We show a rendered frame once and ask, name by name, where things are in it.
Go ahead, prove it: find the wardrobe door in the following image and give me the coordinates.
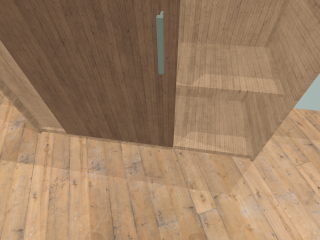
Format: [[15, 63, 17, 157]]
[[0, 0, 180, 148], [0, 40, 63, 129]]

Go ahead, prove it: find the handle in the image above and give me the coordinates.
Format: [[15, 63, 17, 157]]
[[156, 11, 165, 74]]

